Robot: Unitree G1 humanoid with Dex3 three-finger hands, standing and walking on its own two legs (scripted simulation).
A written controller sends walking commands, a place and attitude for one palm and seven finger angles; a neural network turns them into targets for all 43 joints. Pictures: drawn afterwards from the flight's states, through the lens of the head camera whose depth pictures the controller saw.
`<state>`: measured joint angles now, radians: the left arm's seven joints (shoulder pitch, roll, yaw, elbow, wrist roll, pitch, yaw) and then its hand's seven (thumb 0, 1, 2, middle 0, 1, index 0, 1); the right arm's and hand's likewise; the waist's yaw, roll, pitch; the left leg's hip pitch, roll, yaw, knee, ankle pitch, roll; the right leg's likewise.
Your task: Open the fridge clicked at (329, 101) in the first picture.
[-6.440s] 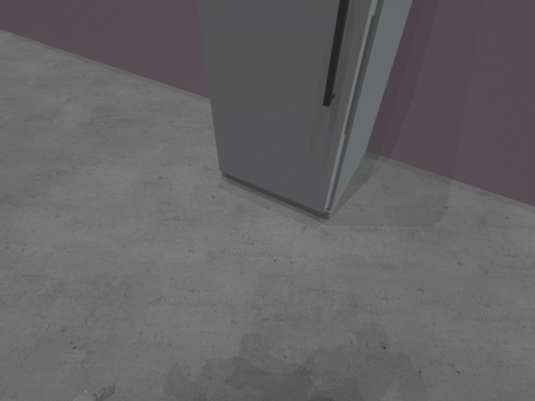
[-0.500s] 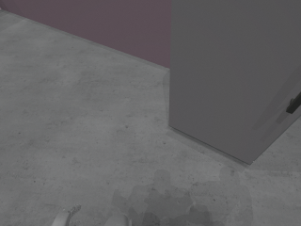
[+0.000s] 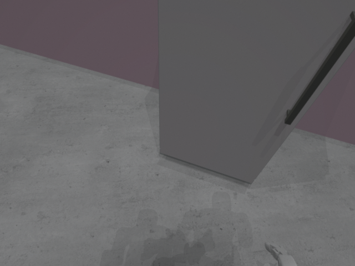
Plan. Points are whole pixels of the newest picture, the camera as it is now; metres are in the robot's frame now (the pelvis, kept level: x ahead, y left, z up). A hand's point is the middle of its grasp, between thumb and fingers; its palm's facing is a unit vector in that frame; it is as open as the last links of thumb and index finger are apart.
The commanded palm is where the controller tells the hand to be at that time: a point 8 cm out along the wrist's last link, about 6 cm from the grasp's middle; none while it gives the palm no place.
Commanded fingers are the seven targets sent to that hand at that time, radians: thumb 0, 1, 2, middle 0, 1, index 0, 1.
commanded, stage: turn to face it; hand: right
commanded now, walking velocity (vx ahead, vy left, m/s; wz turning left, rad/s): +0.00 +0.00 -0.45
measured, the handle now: (315, 78) +0.65 -0.35 +0.09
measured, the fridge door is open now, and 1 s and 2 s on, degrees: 0 0 0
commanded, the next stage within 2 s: take the last steps up to it in 0.26 s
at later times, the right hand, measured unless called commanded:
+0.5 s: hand out of the picture -0.05 -0.27 -0.17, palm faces +0.26 +0.94 -0.23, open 7.4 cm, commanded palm none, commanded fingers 0.00 -0.90 -0.90 0.20 0.30 0.20 0.30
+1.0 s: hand out of the picture +0.03 -0.20 -0.15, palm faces +0.34 +0.92 -0.21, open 7.3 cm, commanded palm none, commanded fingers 0.00 -0.90 -0.90 0.20 0.30 0.20 0.30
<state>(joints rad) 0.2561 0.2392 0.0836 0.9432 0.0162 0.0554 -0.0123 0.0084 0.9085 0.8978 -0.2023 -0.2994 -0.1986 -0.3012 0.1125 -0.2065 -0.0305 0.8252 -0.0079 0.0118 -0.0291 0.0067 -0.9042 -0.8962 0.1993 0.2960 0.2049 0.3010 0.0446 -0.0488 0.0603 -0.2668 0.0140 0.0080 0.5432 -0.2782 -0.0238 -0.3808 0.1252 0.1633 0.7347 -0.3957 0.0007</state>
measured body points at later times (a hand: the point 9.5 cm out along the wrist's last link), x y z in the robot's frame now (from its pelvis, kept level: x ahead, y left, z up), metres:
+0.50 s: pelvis -0.01 -0.05 +0.01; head +0.00 -0.08 +0.46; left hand +0.14 +0.17 -0.12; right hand -0.06 -0.32 -0.15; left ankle -0.01 +0.10 -0.66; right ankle -0.04 -0.14 -0.73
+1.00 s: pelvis +0.08 -0.04 +0.02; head +0.08 -0.02 +0.46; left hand +0.12 +0.20 -0.15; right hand +0.01 -0.25 -0.13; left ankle +0.08 +0.06 -0.73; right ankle +0.05 -0.18 -0.65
